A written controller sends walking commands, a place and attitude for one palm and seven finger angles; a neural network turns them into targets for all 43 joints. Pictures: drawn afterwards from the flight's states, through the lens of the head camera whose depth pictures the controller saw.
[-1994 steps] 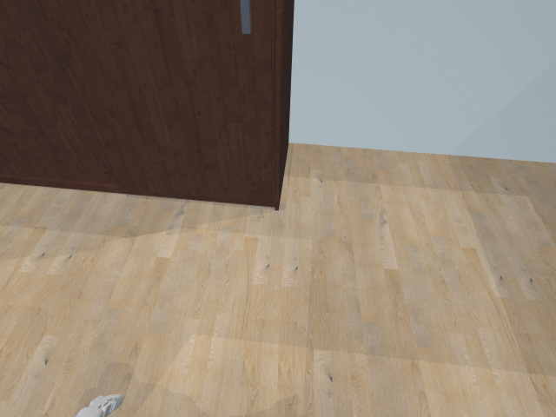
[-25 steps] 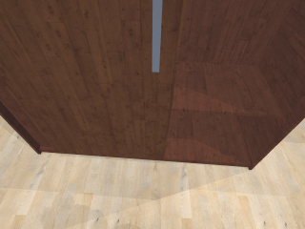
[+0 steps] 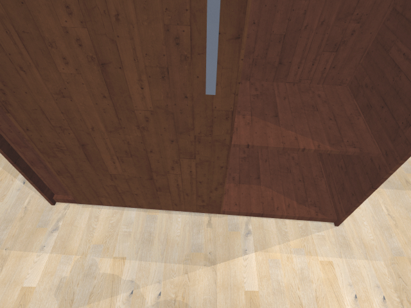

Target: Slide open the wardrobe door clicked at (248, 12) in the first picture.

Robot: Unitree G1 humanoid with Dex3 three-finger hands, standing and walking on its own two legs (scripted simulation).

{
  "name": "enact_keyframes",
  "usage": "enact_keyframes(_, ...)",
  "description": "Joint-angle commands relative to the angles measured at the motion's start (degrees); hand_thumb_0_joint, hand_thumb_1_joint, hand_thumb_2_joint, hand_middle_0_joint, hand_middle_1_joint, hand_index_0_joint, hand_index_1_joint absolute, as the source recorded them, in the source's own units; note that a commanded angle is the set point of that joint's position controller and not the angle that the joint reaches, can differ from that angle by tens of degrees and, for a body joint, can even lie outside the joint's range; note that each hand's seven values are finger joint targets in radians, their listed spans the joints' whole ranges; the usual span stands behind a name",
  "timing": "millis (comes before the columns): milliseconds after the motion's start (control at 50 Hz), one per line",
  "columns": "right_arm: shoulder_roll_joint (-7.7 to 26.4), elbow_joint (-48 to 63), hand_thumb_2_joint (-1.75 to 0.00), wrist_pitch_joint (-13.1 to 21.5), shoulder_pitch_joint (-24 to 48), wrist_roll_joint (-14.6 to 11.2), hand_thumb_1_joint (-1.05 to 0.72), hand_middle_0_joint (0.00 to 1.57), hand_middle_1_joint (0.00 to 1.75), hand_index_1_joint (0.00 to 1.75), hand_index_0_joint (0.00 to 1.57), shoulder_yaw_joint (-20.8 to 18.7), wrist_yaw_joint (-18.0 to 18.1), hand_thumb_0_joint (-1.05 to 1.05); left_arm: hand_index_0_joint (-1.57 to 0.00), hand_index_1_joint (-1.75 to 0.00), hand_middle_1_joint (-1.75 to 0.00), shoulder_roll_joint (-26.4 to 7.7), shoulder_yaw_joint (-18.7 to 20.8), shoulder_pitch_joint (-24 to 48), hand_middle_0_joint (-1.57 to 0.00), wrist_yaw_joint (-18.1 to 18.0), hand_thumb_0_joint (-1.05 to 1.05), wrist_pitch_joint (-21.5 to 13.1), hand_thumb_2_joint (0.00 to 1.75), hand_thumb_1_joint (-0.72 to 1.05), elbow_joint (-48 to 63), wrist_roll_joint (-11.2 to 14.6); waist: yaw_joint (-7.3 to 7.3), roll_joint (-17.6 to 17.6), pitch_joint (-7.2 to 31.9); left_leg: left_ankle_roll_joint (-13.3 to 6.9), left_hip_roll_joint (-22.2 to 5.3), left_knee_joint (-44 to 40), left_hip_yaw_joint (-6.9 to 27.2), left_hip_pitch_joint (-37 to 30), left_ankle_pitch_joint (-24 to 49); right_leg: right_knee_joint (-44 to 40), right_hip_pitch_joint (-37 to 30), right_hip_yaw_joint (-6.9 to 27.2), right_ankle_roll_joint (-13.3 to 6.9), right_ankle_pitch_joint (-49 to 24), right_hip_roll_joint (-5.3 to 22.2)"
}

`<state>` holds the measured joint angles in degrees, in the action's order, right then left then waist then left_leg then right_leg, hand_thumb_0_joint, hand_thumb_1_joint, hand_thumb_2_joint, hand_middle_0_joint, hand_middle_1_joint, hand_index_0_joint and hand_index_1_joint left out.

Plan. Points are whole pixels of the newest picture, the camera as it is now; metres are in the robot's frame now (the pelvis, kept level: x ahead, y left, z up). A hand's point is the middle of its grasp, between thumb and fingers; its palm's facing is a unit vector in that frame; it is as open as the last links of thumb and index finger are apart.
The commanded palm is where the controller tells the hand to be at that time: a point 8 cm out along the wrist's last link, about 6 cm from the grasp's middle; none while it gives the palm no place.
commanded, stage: look to check the result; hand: right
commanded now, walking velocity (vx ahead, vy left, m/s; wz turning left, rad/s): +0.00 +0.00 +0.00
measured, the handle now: (213, 20) +0.63 +0.03 +0.25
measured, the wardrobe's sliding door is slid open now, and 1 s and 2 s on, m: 0.60 0.60 0.60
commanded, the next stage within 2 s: stand and wait in 0.04 s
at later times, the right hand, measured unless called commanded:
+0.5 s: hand out of the picture +0.00 -0.17 -0.18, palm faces +0.03 +0.98 -0.18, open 7.3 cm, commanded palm none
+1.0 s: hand out of the picture +0.00 -0.17 -0.18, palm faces +0.03 +0.98 -0.18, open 7.3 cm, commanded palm none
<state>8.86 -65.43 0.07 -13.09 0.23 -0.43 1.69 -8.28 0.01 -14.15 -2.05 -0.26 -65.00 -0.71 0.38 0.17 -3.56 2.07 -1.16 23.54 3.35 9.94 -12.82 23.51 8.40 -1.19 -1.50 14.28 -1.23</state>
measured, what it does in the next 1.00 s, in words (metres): stands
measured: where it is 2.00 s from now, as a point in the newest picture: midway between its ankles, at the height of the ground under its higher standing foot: outside the picture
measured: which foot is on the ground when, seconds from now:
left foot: down 0.00-1.00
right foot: down 0.00-1.00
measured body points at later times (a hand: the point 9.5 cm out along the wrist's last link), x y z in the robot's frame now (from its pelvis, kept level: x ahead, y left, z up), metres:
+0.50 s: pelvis +0.00 +0.00 +0.00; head +0.02 +0.00 +0.45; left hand +0.00 +0.23 -0.16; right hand +0.00 -0.22 -0.16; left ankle +0.00 +0.14 -0.74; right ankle -0.02 -0.10 -0.74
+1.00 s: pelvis +0.00 +0.00 +0.00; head +0.02 +0.00 +0.45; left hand +0.00 +0.23 -0.16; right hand +0.00 -0.22 -0.16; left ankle +0.00 +0.14 -0.74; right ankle -0.02 -0.10 -0.74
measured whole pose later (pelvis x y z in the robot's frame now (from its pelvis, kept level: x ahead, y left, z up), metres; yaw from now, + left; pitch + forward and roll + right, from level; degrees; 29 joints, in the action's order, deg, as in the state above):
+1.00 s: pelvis +0.00 +0.00 +0.00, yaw +0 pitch -1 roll +0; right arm 9.0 -65.6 0.2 -13.1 0.3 -0.4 1.5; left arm -8.5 0.0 -13.5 -1.9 -0.3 -65.2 -0.7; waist 0.3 0.5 -3.6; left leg 1.8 -1.0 22.9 2.8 9.9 -12.2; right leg 23.2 8.7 -0.7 -1.2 13.7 -1.0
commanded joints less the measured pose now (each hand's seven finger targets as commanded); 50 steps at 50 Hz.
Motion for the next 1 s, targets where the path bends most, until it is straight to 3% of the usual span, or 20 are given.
enact_keyframes(0, 5.85, 1.5, -0.9, 0.57, -3.23, 0.28, -0.9, 0.2, 0.3, 0.3, 0.2, -0.78, 0.23, 0.0, -0.2, -0.3, -0.3, -6.24, 1.32, -3.6, -0.2, -0.63, 0.0, -0.46, 0.9, 0.9, 1.48, -0.12, 0.09, 0.66, 1.29, -2.74, -3.76, -3.02, 1.71, 0.49, 9.27, -4.01, -0.48, 4.49, -0.7, -11.37, 6.52)
enact_keyframes(80, 5.51, 1.31, -0.9, 0.42, -3.01, 0.23, -0.9, 0.2, 0.3, 0.3, 0.2, -0.62, 0.16, 0.0, -0.2, -0.3, -0.3, -6.12, 1.23, -3.1, -0.2, -0.57, 0.0, -0.33, 0.9, 0.9, 1.32, -0.3, 0.13, -0.17, -0.49, -2.72, -3.61, -3.44, 1.92, 1.56, 6.98, -4.72, 0.36, 4.79, -0.62, -9.07, 6.39)
enact_keyframes(300, 6.2, 1.53, -0.9, 0.71, -3.12, 0.26, -0.9, 0.2, 0.3, 0.3, 0.2, -0.76, 0.15, 0.0, -0.2, -0.3, -0.3, -6.65, 1.36, -2.99, -0.2, -0.53, 0.0, -0.41, 0.9, 0.9, 1.48, -0.12, 0.1, 0.57, 1.62, -2.77, -3.8, -3.68, 1.91, 0.59, 8.55, -3.9, -0.53, 4.57, -0.54, -10.4, 6.5)
enact_keyframes(380, 5.77, 1.37, -0.9, 0.53, -2.93, 0.25, -0.9, 0.2, 0.3, 0.3, 0.2, -0.67, 0.09, 0.0, -0.2, -0.3, -0.3, -6.4, 1.28, -2.7, -0.2, -0.51, 0.0, -0.37, 0.9, 0.9, 1.21, -0.28, 0.13, -0.82, 0.14, -2.76, -3.76, -3.85, 1.96, 1.31, 6.72, -4.55, 0.34, 4.88, -0.53, -8.91, 6.37)
enact_keyframes(580, 5.76, 1.25, -0.9, 0.61, -3.01, 0.24, -0.9, 0.2, 0.3, 0.3, 0.2, -0.77, 0.11, 0.0, -0.2, -0.3, -0.3, -6.52, 1.32, -2.79, -0.2, -0.59, 0.0, -0.5, 0.9, 0.9, 1.26, -0.27, 0.15, -0.89, 1.45, -2.8, -3.95, -3.62, 1.7, 0.64, 8.06, -4.4, -0.47, 4.88, -0.55, -10.35, 6.57)
enact_keyframes(660, 5.7, 1.21, -0.9, 0.48, -2.89, 0.29, -0.9, 0.2, 0.3, 0.3, 0.2, -0.73, 0.09, 0.0, -0.2, -0.3, -0.3, -6.49, 1.25, -2.62, -0.2, -0.57, 0.0, -0.43, 0.9, 0.9, 1.22, -0.25, 0.07, -0.59, -0.17, -2.7, -3.77, -3.87, 1.46, 1.14, 6.47, -4.89, 0.63, 5.05, -0.48, -9.11, 6.63)
enact_keyframes(920, 5.93, 1.18, -0.9, 0.61, -3.16, 0.31, -0.9, 0.2, 0.3, 0.3, 0.2, -0.73, 0.1, 0.0, -0.2, -0.3, -0.3, -6.45, 1.31, -2.65, -0.2, -0.53, 0.0, -0.4, 0.9, 0.9, 1.14, -0.24, 0.13, 0.34, 0.55, -2.83, -3.96, -4.05, 1.7, 1.14, 7.39, -4.33, 0.0, 4.92, -0.46, -9.55, 6.45)
enact_keyframes(980, 5.86, 1.21, -0.9, 0.61, -3.07, 0.29, -0.9, 0.2, 0.3, 0.3, 0.2, -0.78, 0.09, 0.0, -0.2, -0.3, -0.3, -6.54, 1.32, -2.86, -0.2, -0.57, 0.0, -0.44, 0.9, 0.9, 1.12, -0.26, 0.16, -0.76, 1.19, -2.87, -3.85, -3.99, 1.86, 0.76, 7.31, -4.52, -0.2, 5.0, -0.44, -9.54, 6.54)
